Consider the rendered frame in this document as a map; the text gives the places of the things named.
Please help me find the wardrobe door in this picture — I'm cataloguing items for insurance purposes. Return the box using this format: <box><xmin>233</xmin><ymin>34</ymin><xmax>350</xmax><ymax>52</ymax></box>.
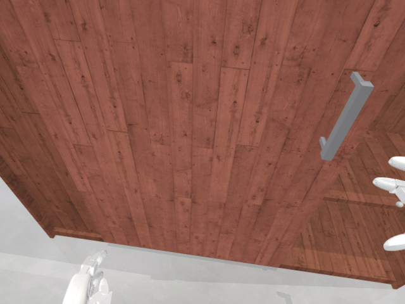
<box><xmin>0</xmin><ymin>0</ymin><xmax>405</xmax><ymax>267</ymax></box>
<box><xmin>0</xmin><ymin>36</ymin><xmax>100</xmax><ymax>234</ymax></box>

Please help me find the robot left hand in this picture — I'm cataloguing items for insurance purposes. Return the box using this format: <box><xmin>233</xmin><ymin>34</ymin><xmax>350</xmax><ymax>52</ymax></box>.
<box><xmin>62</xmin><ymin>250</ymin><xmax>112</xmax><ymax>304</ymax></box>

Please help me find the robot right hand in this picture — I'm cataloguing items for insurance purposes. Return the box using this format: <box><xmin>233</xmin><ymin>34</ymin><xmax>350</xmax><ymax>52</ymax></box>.
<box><xmin>373</xmin><ymin>156</ymin><xmax>405</xmax><ymax>251</ymax></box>

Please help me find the handle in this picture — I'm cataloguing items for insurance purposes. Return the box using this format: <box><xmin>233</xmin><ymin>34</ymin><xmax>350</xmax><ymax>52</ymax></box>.
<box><xmin>319</xmin><ymin>72</ymin><xmax>374</xmax><ymax>161</ymax></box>

